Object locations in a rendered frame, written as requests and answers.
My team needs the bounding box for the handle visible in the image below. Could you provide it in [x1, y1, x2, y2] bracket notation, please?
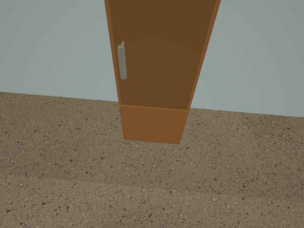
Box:
[117, 41, 127, 79]

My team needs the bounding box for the cupboard door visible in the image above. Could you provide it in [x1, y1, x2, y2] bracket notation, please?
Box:
[108, 0, 216, 110]

